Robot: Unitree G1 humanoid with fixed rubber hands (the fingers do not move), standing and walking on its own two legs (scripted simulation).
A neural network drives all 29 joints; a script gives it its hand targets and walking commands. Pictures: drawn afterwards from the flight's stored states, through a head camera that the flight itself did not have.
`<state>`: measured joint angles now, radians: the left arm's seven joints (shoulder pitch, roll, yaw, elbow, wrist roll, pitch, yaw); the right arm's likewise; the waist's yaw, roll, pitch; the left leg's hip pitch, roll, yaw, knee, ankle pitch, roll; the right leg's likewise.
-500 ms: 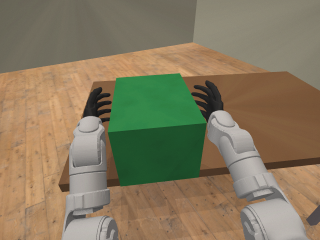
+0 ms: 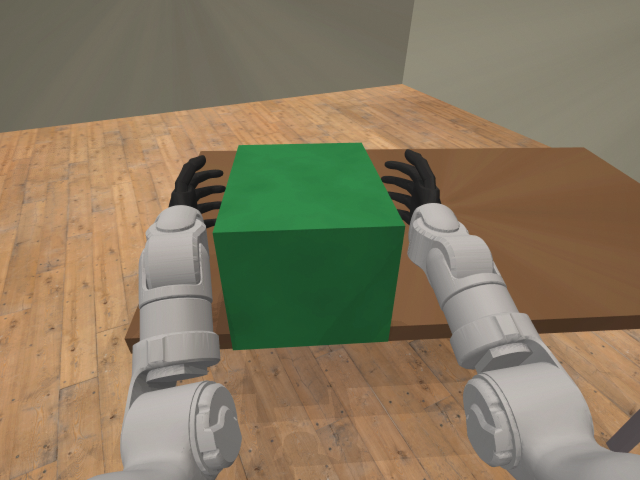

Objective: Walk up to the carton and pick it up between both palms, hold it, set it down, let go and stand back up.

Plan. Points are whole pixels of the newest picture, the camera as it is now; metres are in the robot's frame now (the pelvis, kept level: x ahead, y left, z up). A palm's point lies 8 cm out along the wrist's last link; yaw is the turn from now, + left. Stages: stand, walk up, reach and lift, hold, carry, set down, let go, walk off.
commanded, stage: hold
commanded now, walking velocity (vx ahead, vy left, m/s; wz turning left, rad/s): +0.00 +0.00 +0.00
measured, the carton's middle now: (305, 233) +0.43 +0.03 +0.15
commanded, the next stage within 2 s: none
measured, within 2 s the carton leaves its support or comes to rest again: neither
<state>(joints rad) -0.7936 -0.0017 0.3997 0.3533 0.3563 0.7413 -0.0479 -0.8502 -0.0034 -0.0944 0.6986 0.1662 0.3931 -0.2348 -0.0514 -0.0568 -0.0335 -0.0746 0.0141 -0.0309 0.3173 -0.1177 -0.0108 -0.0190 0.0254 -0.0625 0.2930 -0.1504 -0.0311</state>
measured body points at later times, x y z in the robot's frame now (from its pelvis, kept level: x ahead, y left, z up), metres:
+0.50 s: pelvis +0.04 +0.02 +0.00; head -0.03 +0.04 +0.44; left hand +0.42 +0.16 +0.21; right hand +0.42 -0.14 +0.22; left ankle +0.05 +0.13 -0.75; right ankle +0.02 -0.10 -0.75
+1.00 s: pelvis +0.01 +0.01 +0.00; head -0.06 +0.02 +0.44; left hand +0.39 +0.15 +0.22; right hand +0.38 -0.15 +0.22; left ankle +0.05 +0.13 -0.75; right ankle +0.02 -0.10 -0.75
